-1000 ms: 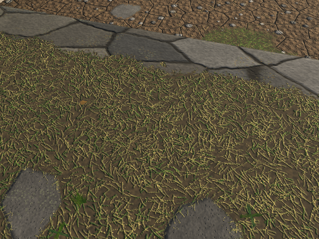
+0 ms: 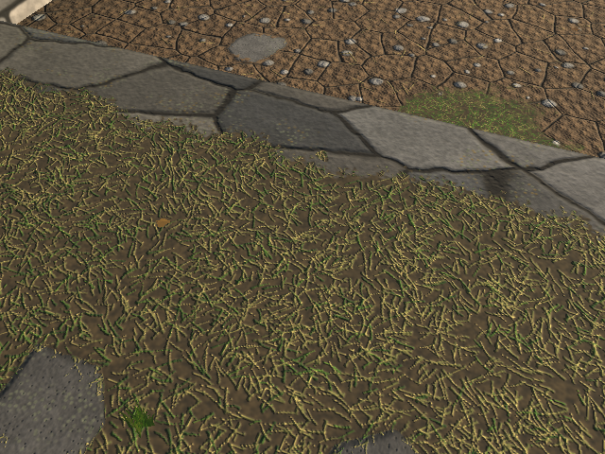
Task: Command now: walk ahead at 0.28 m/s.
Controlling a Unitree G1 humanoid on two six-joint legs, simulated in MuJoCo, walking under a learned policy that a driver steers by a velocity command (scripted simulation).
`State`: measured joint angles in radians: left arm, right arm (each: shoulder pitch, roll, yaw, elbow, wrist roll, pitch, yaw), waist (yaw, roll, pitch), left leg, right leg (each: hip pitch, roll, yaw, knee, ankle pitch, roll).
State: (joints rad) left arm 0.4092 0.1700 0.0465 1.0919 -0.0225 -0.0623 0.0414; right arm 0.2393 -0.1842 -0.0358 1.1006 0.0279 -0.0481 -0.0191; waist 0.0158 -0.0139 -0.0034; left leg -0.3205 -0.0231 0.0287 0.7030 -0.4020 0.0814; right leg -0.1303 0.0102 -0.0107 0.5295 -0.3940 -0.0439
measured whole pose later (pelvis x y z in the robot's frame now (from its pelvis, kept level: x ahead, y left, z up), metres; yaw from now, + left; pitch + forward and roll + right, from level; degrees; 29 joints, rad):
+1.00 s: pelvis +0.48 -0.01 +0.02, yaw +0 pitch +1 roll -2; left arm 0.36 0.23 0.04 1.01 0.00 -0.10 -0.01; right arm 0.08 -0.25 -0.06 0.90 0.01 -0.08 -0.01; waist 0.06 0.03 -0.01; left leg -0.71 0.14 -0.04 0.73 0.06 0.02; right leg -0.04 0.07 -0.07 0.20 -0.19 -0.06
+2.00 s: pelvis +1.04 -0.05 +0.01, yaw -24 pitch +2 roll +0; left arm 0.30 0.24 0.08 0.81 -0.02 -0.06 -0.01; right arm 0.07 -0.28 -0.07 0.79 -0.01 -0.11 -0.01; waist 0.03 0.03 0.03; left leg -0.66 0.12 -0.08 0.96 -0.21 -0.04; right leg -0.20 0.12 0.06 0.35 -0.17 -0.11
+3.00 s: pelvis +1.54 -0.33 +0.02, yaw -37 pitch +1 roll -2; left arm 0.41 0.20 0.04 0.93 0.06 -0.11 -0.01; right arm 0.19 -0.25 -0.02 0.87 -0.08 -0.10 0.04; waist 0.05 0.04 0.01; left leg -0.59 0.11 -0.02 0.92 -0.25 0.05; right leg -0.15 0.07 -0.05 0.28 -0.15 -0.08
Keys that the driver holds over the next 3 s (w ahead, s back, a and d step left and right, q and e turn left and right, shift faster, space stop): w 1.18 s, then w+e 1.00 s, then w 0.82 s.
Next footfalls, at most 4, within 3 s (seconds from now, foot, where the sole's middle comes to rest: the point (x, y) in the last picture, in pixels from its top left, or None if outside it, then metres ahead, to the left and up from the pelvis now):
0.62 right None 0.47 -0.10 -0.77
1.18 left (256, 356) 0.77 0.14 -0.77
1.74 right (358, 269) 1.06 -0.12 -0.77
2.24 left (329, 183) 1.41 -0.04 -0.77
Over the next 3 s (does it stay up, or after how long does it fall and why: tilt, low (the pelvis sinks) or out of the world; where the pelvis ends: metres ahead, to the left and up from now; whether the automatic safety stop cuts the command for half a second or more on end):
stays up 1.54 -0.33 0.02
